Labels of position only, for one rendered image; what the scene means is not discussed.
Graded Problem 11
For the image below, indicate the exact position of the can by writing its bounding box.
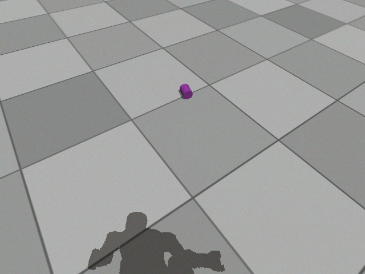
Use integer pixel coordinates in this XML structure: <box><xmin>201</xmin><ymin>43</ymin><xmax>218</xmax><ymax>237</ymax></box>
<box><xmin>180</xmin><ymin>84</ymin><xmax>193</xmax><ymax>99</ymax></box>

